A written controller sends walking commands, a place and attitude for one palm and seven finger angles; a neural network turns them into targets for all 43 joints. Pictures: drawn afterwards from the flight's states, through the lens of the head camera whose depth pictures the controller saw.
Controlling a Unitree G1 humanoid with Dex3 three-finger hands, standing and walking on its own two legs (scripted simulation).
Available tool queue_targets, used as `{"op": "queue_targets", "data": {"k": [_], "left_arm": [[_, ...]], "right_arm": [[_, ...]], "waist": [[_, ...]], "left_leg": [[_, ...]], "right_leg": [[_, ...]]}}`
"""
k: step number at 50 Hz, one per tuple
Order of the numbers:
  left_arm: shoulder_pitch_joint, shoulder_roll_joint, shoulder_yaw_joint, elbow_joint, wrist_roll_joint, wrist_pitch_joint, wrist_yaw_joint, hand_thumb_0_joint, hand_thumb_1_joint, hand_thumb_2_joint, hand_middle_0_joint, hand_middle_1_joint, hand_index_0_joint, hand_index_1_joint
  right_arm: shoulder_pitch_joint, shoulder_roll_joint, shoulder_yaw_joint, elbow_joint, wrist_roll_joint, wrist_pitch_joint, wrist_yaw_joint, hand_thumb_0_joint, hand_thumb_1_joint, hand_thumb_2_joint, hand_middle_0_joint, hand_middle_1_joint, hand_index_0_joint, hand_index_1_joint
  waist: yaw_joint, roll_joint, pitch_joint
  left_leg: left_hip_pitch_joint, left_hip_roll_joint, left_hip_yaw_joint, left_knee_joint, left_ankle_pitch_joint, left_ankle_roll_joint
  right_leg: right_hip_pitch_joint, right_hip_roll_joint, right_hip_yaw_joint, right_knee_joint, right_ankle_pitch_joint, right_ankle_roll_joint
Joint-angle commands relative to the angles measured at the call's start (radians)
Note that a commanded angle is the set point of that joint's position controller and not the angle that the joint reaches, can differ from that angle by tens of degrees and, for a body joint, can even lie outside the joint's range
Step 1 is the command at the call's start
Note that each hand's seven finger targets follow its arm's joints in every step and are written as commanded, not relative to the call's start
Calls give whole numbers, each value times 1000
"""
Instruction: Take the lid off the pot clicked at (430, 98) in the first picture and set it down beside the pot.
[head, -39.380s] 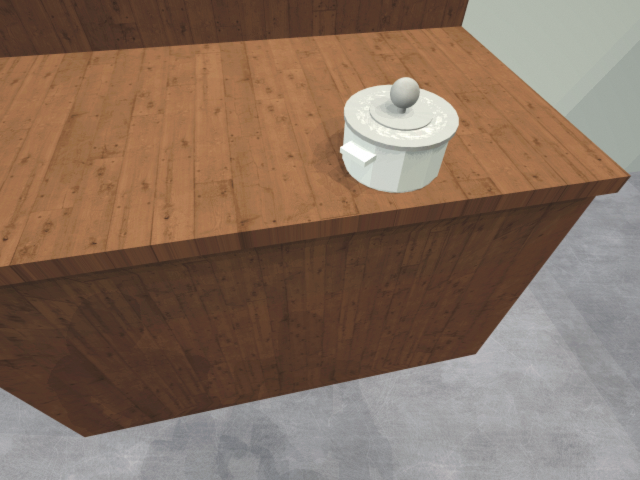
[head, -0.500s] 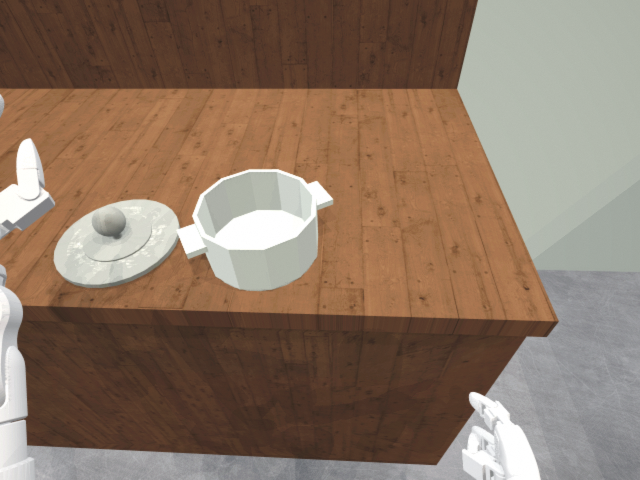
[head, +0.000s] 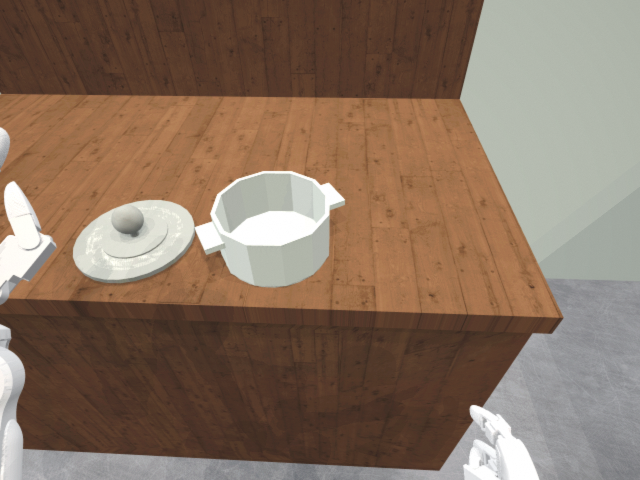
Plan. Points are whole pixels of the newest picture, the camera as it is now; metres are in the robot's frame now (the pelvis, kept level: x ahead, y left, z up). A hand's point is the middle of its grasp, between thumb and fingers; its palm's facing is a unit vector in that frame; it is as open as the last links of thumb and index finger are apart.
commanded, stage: draw the hand back to the body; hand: left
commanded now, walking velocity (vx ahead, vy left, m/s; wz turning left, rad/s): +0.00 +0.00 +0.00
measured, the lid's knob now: (127, 219) +0.44 +0.36 +0.08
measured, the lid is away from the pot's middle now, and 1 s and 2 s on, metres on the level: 0.23 0.23 0.23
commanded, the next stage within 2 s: step back with the hand held close in 0.40 s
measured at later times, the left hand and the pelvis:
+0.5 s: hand (26, 274) +0.19 +0.26 +0.25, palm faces +0.49 -0.82 -0.29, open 7.4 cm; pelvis +0.01 +0.02 +0.00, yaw +0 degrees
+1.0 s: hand (43, 278) +0.18 +0.24 +0.26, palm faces +0.44 -0.76 -0.49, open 7.4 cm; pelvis -0.01 +0.02 -0.01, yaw -2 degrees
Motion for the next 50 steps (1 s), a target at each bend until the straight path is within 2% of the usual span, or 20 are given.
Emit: {"op": "queue_targets", "data": {"k": [1, 2, 3, 13, 16, 19, 22, 24, 25, 26, 28, 29, 34, 36, 39, 41, 43, 45, 47, 50], "left_arm": [[-144, 222, 94, -273, -2, -56, 14, 0, 900, 900, -200, -300, -200, -300], [-130, 227, 101, -297, 2, -64, 16, 0, 900, 900, -200, -300, -200, -300], [-83, 223, 106, -274, 0, -59, 17, 0, 900, 900, -200, -300, -200, -300], [59, 185, 81, -363, 14, -46, 18, 0, 900, 900, -200, -300, -200, -300], [-10, 202, 89, -412, 19, -50, 25, 0, 900, 900, -200, -300, -200, -300], [58, 164, 68, -340, 18, -35, 25, 0, 900, 900, -200, -300, -200, -300], [18, 165, 53, -391, 26, -42, 24, 0, 900, 900, -200, -300, -200, -300], [41, 167, 57, -393, 25, -36, 25, 0, 900, 900, -200, -300, -200, -300], [55, 186, 81, -376, 23, -34, 27, 0, 900, 900, -200, -300, -200, -300], [-92, 349, 252, -431, 17, -95, 41, 0, 900, 900, -200, -300, -200, -300], [1, 272, 189, -355, 38, -118, 32, 0, 900, 900, -200, -300, -200, -300], [45, 227, 151, -344, 43, -111, 23, 0, 900, 900, -200, -300, -200, -300], [175, 216, 135, -410, 59, -117, 9, 0, 900, 900, -200, -300, -200, -300], [241, 263, 190, -480, 57, -119, 13, 0, 900, 900, -200, -300, -200, -300], [320, 278, 230, -570, 51, -118, 19, 0, 900, 900, -200, -300, -200, -300], [328, 309, 270, -623, 44, -117, 32, 0, 900, 900, -200, -300, -200, -300], [321, 280, 255, -596, 44, -115, 37, 0, 900, 900, -200, -300, -200, -300], [283, 266, 246, -532, 46, -114, 42, 0, 900, 900, -200, -300, -200, -300], [228, 260, 228, -461, 45, -112, 45, 0, 900, 900, -200, -300, -200, -300], [201, 268, 216, -368, 52, -107, 48, 0, 900, 900, -200, -300, -200, -300]], "right_arm": [[-167, -101, -38, -175, 2, -61, 1, 0, -900, -900, 200, 300, 200, 300], [-167, -99, -38, -176, -4, -64, 0, 0, -900, -900, 200, 300, 200, 300], [-162, -94, -36, -174, -6, -65, -2, 0, -900, -900, 200, 300, 200, 300], [-145, -89, -35, -188, -10, -61, 2, 0, -900, -900, 200, 300, 200, 300], [-152, -91, -31, -190, -10, -63, 2, 0, -900, -900, 200, 300, 200, 300], [-142, -85, -30, -185, -12, -57, -1, 0, -900, -900, 200, 300, 200, 300], [-151, -85, -28, -191, -14, -61, 3, 0, -900, -900, 200, 300, 200, 300], [-143, -87, -31, -192, -13, -56, 4, 0, -900, -900, 200, 300, 200, 300], [-138, -88, -32, -192, -15, -55, 2, 0, -900, -900, 200, 300, 200, 300], [-117, -112, -15, -258, 6, -25, 6, 0, -900, -900, 200, 300, 200, 300], [-117, -107, -36, -237, -1, -9, 2, 0, -900, -900, 200, 300, 200, 300], [-106, -115, -44, -237, -1, 2, 8, 0, -900, -900, 200, 300, 200, 300], [-89, -133, -71, -263, 5, 43, 21, 0, -900, -900, 200, 300, 200, 300], [-89, -133, -75, -284, 4, 54, 28, 0, -900, -900, 200, 300, 200, 300], [-75, -129, -86, -315, 1, 59, 33, 0, -900, -900, 200, 300, 200, 300], [-70, -132, -88, -324, 0, 52, 29, 0, -900, -900, 200, 300, 200, 300], [-62, -126, -88, -319, -4, 46, 24, 0, -900, -900, 200, 300, 200, 300], [-51, -128, -89, -308, 1, 38, 18, 0, -900, -900, 200, 300, 200, 300], [-41, -133, -90, -299, 8, 36, 13, 0, -900, -900, 200, 300, 200, 300], [-12, -128, -105, -279, 18, 56, 11, 0, -900, -900, 200, 300, 200, 300]], "waist": [[-1, 32, -97], [8, 57, -123], [14, 20, -111], [11, 20, -81], [0, 52, -85], [9, 9, -49], [9, 63, -70], [11, 28, -86], [16, -1, -86], [-32, 78, 30], [-29, -112, -13], [-36, -136, -38], [-48, 56, -210], [-42, 82, -279], [-39, 95, -289], [-41, 121, -271], [-45, 129, -179], [-55, 77, -90], [-71, -12, -69], [-95, -146, -163]], "left_leg": [[-98, 37, -39, -87, 163, -13], [-101, 34, -42, -86, 171, -16], [-108, 35, -41, -85, 179, -15], [-113, 43, -45, -75, 215, -29], [-105, 41, -52, -68, 204, -33], [-126, 45, -54, -81, 196, -35], [-123, 44, -61, -76, 214, -41], [-115, 48, -57, -71, 237, -41], [-125, 48, -60, -71, 243, -43], [-191, 62, -81, -82, 114, -16], [-196, 60, -84, -45, 119, 7], [-170, 64, -81, -27, 163, 8], [-104, 139, -108, 16, 535, 6], [-67, 175, -134, 33, 702, 8], [-97, 238, -163, 20, 812, 17], [-149, 260, -171, 2, 759, 28], [-260, 261, -164, -20, 643, 32], [-358, 236, -146, -7, 514, 29], [-352, 177, -121, 76, 500, 6], [-234, 101, -77, 259, 489, -29]], "right_leg": [[76, -26, 21, -32, 47, -32], [91, -28, 20, -27, 55, -33], [92, -27, 19, -26, 63, -32], [71, -20, 19, -17, 87, -36], [61, -19, 23, -10, 78, -37], [51, -19, 13, -14, 59, -37], [51, -20, 9, 0, 69, -38], [60, -18, 11, 4, 85, -37], [68, -17, 8, 8, 93, -37], [-20, -58, 115, -3, 115, -37], [-18, -87, 152, -32, 162, -27], [-17, -96, 161, -25, 207, -24], [0, -102, 108, 126, 395, -3], [-31, -85, 89, 197, 305, 7], [-109, -58, 62, 309, 29, 21], [-129, -48, 61, 349, -86, 23], [-111, -50, 53, 356, -132, 19], [-63, -59, 63, 284, -43, 11], [-49, -92, 106, 197, 220, -7], [-76, -218, 205, 135, 638, -57]]}}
